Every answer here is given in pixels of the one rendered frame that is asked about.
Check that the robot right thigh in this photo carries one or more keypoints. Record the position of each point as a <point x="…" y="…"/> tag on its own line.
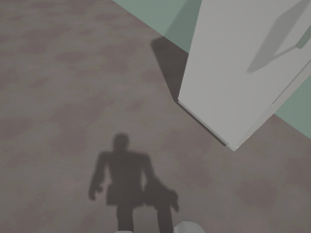
<point x="188" y="227"/>

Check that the fridge door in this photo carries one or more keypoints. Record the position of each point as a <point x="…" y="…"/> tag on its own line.
<point x="242" y="56"/>

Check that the handle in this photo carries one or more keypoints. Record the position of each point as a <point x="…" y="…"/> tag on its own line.
<point x="304" y="39"/>

